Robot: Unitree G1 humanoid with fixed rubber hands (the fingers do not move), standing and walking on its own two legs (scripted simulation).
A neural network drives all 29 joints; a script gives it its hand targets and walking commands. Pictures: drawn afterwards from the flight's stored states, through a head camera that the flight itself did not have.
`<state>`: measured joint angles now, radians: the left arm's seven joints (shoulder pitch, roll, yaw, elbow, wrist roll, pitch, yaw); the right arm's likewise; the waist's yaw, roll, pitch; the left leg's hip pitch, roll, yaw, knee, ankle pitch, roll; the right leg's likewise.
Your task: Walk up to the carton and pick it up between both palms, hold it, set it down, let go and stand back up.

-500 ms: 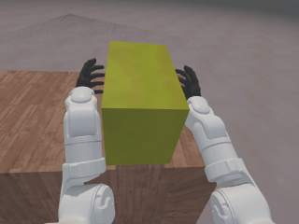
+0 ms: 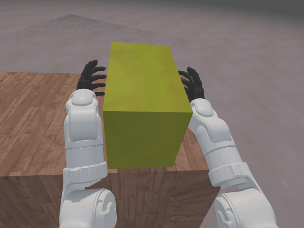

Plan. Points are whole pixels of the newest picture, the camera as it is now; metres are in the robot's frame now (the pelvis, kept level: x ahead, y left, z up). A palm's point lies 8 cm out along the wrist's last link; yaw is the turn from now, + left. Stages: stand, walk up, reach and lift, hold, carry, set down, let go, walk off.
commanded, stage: hold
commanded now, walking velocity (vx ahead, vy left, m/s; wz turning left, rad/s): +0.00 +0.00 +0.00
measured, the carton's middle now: (140, 102) +0.40 +0.02 +0.19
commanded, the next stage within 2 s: none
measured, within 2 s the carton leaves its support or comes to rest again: neither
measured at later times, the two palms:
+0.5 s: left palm (86, 92) +0.36 +0.15 +0.25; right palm (194, 98) +0.36 -0.11 +0.23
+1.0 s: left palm (86, 92) +0.35 +0.15 +0.25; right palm (195, 99) +0.36 -0.11 +0.23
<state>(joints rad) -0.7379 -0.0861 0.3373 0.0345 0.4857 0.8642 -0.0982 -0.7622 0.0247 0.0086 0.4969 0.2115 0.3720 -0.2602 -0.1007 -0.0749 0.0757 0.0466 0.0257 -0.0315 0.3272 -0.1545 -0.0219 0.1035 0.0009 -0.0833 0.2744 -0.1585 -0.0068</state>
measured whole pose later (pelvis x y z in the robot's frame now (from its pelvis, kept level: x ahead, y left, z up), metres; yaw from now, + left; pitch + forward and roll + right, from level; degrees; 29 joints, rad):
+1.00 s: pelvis +0.00 +0.00 +0.00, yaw +0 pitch -12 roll -1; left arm -0.74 -0.09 0.34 0.05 0.48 0.85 -0.10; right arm -0.77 0.02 0.00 0.50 0.20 0.37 -0.26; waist -0.10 -0.07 0.07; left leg 0.04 0.02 -0.03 0.32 -0.15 -0.02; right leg 0.10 0.00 -0.08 0.28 -0.16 -0.01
